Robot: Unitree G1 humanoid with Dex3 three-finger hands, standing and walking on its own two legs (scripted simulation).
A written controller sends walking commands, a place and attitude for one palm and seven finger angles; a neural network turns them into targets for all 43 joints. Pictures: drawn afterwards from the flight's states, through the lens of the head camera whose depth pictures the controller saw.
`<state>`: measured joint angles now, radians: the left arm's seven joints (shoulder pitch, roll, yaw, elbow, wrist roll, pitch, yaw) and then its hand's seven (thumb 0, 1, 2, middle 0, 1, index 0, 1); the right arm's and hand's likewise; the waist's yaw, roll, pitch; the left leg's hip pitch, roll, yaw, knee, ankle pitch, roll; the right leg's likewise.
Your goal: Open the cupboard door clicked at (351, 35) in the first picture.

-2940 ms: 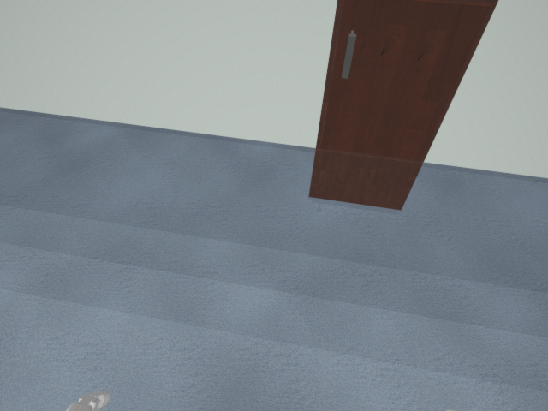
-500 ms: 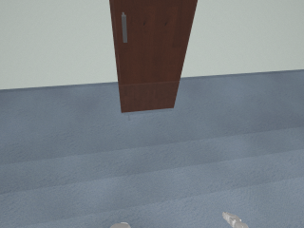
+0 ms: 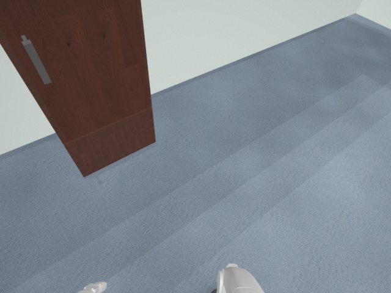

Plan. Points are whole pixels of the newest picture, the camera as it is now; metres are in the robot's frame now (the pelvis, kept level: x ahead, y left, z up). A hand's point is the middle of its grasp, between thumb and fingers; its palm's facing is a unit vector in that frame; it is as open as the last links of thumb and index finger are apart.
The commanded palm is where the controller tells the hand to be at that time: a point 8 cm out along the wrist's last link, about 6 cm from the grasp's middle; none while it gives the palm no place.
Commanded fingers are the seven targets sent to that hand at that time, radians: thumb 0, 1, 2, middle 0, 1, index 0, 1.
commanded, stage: walk to a spot facing it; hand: left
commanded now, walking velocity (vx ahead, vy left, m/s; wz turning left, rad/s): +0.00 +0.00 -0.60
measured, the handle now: (35, 60) +0.76 +0.52 +0.00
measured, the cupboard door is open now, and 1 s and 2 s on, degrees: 0 0 0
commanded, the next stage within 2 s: turn to face it in 1.94 s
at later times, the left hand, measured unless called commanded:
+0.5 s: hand (106, 253) +0.23 +0.21 -0.17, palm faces -0.19 -0.95 -0.25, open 7.4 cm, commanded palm none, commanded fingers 0.00 0.90 0.90 -0.20 -0.30 -0.20 -0.30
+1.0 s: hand (135, 215) +0.32 +0.16 -0.16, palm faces -0.58 -0.79 -0.21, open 7.4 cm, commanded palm none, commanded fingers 0.00 0.90 0.90 -0.20 -0.30 -0.20 -0.30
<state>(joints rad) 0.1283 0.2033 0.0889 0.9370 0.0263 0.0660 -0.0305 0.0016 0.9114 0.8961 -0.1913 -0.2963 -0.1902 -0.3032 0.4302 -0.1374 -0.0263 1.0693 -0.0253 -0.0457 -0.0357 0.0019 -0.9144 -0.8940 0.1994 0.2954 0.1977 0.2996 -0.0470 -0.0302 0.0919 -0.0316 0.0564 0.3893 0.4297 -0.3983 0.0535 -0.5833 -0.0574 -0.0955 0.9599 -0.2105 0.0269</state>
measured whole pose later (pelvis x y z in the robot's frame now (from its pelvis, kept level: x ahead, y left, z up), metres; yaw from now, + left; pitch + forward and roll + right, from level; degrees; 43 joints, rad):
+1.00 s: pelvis +0.12 +0.06 +0.00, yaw -37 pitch +0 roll -1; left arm 0.15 0.23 0.09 0.91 0.02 0.08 -0.03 0.01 0.91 0.90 -0.19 -0.30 -0.19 -0.30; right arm 0.26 -0.20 -0.07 0.94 -0.03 0.01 -0.01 0.00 -0.90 -0.89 0.20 0.30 0.20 0.30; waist -0.03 0.00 0.10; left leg -0.21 0.19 0.36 0.56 -0.31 0.00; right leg -0.36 -0.06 -0.09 0.80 -0.43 0.06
